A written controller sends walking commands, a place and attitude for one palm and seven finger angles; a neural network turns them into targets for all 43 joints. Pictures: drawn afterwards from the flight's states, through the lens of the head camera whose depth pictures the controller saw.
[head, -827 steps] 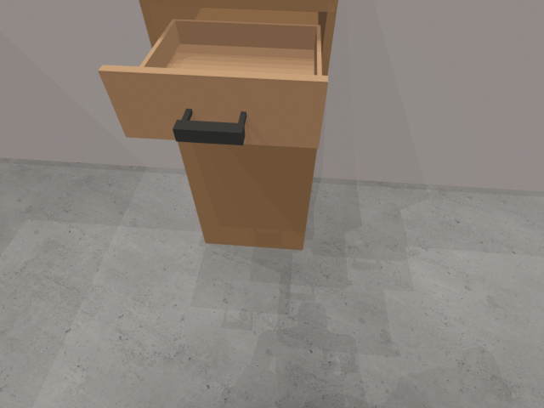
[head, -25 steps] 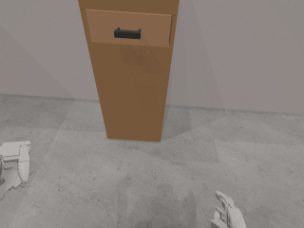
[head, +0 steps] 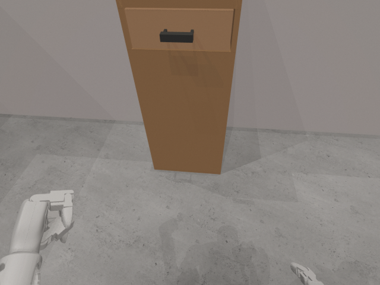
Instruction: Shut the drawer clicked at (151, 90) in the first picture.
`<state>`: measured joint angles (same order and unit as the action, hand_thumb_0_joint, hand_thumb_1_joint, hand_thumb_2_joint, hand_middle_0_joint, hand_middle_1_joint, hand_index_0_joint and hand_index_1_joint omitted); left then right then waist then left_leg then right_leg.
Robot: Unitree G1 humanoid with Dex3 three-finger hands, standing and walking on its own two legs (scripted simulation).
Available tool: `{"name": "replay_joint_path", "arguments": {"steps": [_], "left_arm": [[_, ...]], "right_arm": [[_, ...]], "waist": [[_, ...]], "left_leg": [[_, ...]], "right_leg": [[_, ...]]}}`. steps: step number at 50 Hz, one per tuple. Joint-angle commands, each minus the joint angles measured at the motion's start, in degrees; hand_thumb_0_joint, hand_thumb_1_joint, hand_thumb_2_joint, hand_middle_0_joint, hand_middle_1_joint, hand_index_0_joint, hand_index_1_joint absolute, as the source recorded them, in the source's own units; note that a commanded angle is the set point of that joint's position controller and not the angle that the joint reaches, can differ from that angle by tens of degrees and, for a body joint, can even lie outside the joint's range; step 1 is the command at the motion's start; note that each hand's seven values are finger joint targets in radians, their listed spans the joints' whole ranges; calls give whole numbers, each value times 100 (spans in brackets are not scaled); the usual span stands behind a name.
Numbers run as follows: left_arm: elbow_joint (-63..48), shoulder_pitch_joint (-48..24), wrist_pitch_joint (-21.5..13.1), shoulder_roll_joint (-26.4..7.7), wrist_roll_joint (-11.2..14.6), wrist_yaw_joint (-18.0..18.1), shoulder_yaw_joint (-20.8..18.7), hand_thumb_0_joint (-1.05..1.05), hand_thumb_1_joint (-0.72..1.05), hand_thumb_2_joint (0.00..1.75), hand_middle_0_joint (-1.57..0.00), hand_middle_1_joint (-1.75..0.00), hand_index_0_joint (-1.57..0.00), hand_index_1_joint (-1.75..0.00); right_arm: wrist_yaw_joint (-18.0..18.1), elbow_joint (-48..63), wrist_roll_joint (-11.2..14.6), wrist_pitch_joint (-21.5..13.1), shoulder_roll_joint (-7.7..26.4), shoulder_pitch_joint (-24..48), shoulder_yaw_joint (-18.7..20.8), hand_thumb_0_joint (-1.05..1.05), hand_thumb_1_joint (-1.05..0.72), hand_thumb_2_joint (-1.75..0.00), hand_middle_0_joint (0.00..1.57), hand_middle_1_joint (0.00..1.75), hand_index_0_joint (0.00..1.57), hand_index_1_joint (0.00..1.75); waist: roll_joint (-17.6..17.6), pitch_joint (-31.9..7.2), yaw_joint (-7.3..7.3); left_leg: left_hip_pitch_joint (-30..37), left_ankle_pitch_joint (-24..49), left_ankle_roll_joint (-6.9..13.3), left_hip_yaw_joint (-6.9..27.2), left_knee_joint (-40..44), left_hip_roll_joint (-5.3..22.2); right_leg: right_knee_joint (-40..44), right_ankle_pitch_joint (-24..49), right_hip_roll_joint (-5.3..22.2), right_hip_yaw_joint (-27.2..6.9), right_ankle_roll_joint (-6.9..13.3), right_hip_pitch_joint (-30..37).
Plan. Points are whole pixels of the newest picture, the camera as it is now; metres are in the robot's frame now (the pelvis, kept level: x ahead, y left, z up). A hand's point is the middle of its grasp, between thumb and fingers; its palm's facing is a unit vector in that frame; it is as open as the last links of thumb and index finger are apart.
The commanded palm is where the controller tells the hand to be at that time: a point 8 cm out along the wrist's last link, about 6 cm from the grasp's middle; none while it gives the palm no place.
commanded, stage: let the arm hang, fingers relaxed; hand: left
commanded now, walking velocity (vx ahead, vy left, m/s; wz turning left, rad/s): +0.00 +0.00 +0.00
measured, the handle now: (177, 34) +0.90 +0.09 +0.14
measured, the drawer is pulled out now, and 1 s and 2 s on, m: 0.00 0.00 0.00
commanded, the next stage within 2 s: look to check the result in 1.02 s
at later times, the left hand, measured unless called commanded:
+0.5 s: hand out of the picture -0.07 +0.20 -0.15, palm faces +0.02 -0.97 -0.23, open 5.3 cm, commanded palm none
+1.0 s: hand out of the picture +0.01 +0.18 -0.16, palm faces +0.00 -0.98 -0.20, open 7.3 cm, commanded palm none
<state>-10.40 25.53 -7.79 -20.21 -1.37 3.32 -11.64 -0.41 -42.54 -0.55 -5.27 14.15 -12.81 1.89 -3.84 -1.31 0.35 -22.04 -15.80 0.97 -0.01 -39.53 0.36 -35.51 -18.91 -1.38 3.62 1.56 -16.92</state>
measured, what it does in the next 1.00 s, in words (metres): stands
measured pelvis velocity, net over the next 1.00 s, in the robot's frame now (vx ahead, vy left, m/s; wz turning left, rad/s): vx -0.02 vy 0.01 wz -0.02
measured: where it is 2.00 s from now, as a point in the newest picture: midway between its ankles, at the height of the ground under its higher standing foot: outside the picture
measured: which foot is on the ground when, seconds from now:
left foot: down 0.00-1.00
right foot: down 0.00-1.00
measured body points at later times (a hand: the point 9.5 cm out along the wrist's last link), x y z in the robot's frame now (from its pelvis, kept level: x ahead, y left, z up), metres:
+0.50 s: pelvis -0.02 +0.01 +0.02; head +0.01 +0.01 +0.47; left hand -0.07 +0.26 -0.13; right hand -0.02 -0.21 -0.14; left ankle +0.03 +0.10 -0.72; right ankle +0.00 -0.10 -0.72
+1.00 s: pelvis -0.02 +0.01 +0.02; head -0.01 +0.00 +0.47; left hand +0.01 +0.23 -0.14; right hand -0.03 -0.21 -0.15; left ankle +0.03 +0.10 -0.72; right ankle +0.00 -0.10 -0.72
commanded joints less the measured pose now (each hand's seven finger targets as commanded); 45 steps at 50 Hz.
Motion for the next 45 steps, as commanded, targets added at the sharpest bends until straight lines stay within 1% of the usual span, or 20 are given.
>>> {"name": "replay_joint_path", "arguments": {"steps": [1, 2, 3, 4, 6, 7, 9, 11, 12, 14, 16, 18, 19, 23, 26, 34, 37, 41, 42, 45], "left_arm": [[2639, -357, 747, 236, -70, -289, 660, 0, 90, 90, -120, -138, -120, -138], [2991, -547, 764, 172, -61, -276, 672, 0, 90, 90, -116, -134, -116, -134], [3433, -764, 791, 92, -44, -261, 700, 0, 90, 90, -112, -130, -112, -130], [3868, -898, 830, 74, -20, -241, 728, 0, 90, 90, -108, -125, -108, -125], [4732, -1027, 827, 69, 17, -218, 793, 0, 90, 90, -100, -117, -100, -117], [5110, -1050, 812, 79, 34, -214, 836, 0, 90, 90, -96, -112, -96, -112], [5729, -1045, 776, 96, 59, -212, 900, 0, 90, 90, -88, -104, -88, -104], [6159, -965, 777, 227, 80, -199, 896, 0, 90, 90, -80, -95, -80, -95], [6334, -949, 783, 215, 77, -210, 916, 0, 90, 90, -76, -91, -76, -91], [6640, -947, 769, 208, 72, -223, 952, 0, 90, 90, -68, -82, -68, -82], [6889, -902, 765, 246, 76, -229, 991, 0, 90, 90, -60, -73, -60, -73], [7077, -855, 747, 244, 69, -217, 1013, 0, 90, 90, -52, -65, -52, -65], [7183, -827, 747, 290, 72, -212, 1030, 0, 90, 90, -48, -60, -48, -60], [7440, -684, 742, 324, 72, -188, 1042, 0, 90, 90, -32, -43, -32, -43], [7554, -625, 740, 393, 69, -174, 1042, 0, 90, 90, -20, -30, -20, -30], [7628, -580, 747, 511, 58, -139, 1016, 0, 90, 90, -20, -30, -20, -30], [7611, -628, 732, 556, 59, -133, 1000, 0, 90, 90, -20, -30, -20, -30], [7556, -743, 705, 547, 64, -131, 977, 0, 90, 90, -20, -30, -20, -30], [7553, -756, 707, 547, 67, -132, 976, 0, 90, 90, -20, -30, -20, -30], [7544, -812, 703, 519, 69, -132, 963, 0, 90, 90, -20, -30, -20, -30]], "right_arm": [[27, 326, -99, 236, 698, -13, 140, 0, -90, -90, 20, 30, 20, 30], [62, 263, -121, 282, 752, 51, 125, 0, -90, -90, 20, 30, 20, 30], [73, 156, -142, 316, 785, 163, 113, 0, -90, -90, 20, 30, 20, 30], [88, 2, -153, 355, 730, 189, 69, 0, -90, -90, 20, 30, 20, 30], [117, -301, -150, 416, 608, 319, -20, 0, -90, -90, 20, 30, 20, 30], [128, -462, -134, 437, 542, 315, -53, 0, -90, -90, 20, 30, 20, 30], [153, -749, -95, 466, 420, 189, -96, 0, -90, -90, 20, 30, 20, 30], [178, -976, -100, 509, 295, 90, -81, 0, -90, -90, 20, 30, 20, 30], [184, -1071, -95, 529, 275, 71, -81, 0, -90, -90, 20, 30, 20, 30], [198, -1225, -73, 552, 294, -74, -53, 0, -90, -90, 20, 30, 20, 30], [206, -1394, -63, 572, 292, -208, -36, 0, -90, -90, 20, 30, 20, 30], [212, -1523, -42, 579, 313, -338, -16, 0, -90, -90, 20, 30, 20, 30], [214, -1607, -42, 578, 271, -377, -20, 0, -90, -90, 20, 30, 20, 30], [227, -1801, -26, 583, 243, -495, -5, 0, -90, -90, 20, 30, 20, 30], [236, -1910, -38, 582, 171, -553, -6, 0, -90, -90, 20, 30, 20, 30], [238, -2057, -54, 573, -16, -647, -11, 0, -90, -90, 20, 30, 20, 30], [242, -2076, -62, 563, -50, -677, -9, 0, -90, -90, 20, 30, 20, 30], [249, -2096, -61, 521, -54, -694, -8, 0, -90, -90, 20, 30, 20, 30], [250, -2091, -60, 517, -58, -661, -16, 0, -90, -90, 20, 30, 20, 30], [252, -2087, -63, 518, -45, -647, -6, 0, -90, -90, 20, 30, 20, 30]], "waist": [[1523, -393, 19], [1443, -394, 4], [991, -318, -19], [618, -259, -37], [190, -116, -121], [-29, -92, -111], [-218, -196, -65], [-776, -88, -67], [-740, 38, -63], [-291, 136, -32], [-116, 250, -3], [219, 307, 19], [287, 370, 21], [295, 470, 19], [434, 564, 22], [297, 702, 5], [359, 748, 14], [276, 612, 20], [171, 673, 2], [217, 714, -3]], "left_leg": [[472, 2200, 327, 785, 398, 623], [406, 2392, 363, 876, 523, 635], [324, 2361, 340, 898, 750, 627], [241, 2088, 358, 961, 1086, 652], [250, 1826, 281, 866, 1347, 561], [390, 1601, 217, 761, 1426, 500], [647, 1268, 163, 684, 1554, 475], [678, 717, 162, 687, 1785, 493], [649, 415, 160, 711, 1897, 487], [759, 240, 168, 742, 1974, 516], [837, -16, 166, 733, 2079, 515], [921, 67, 179, 730, 2098, 536], [941, 13, 178, 700, 2127, 533], [983, -117, 191, 687, 2196, 522], [980, -167, 201, 676, 2227, 509], [858, -233, 190, 627, 2260, 480], [831, -133, 181, 604, 2247, 468], [909, 195, 157, 567, 2198, 475], [883, 195, 158, 569, 2210, 474], [842, 196, 150, 564, 2210, 478]], "right_leg": [[87, 2238, 761, -503, 90, 1], [127, 2299, 723, -481, 45, 238], [124, 2101, 692, -526, 44, 344], [247, 1539, 612, -475, -5, 534], [610, 1238, 573, -624, 24, 778], [789, 1177, 604, -692, 66, 787], [1073, 1059, 661, -725, 111, 879], [1294, 712, 632, -671, 131, 869], [1400, 560, 609, -661, 144, 817], [1593, 461, 623, -673, 156, 715], [1700, 318, 620, -666, 155, 574], [1747, 334, 612, -668, 157, 524], [1775, 277, 642, -637, 148, 462], [1805, 111, 629, -663, 156, 352], [1814, 25, 634, -668, 149, 269], [1783, -86, 638, -696, 142, 196], [1791, -36, 641, -733, 150, 188], [1744, 257, 657, -730, 150, 336], [1749, 289, 662, -727, 150, 326], [1787, 263, 666, -741, 157, 364]]}}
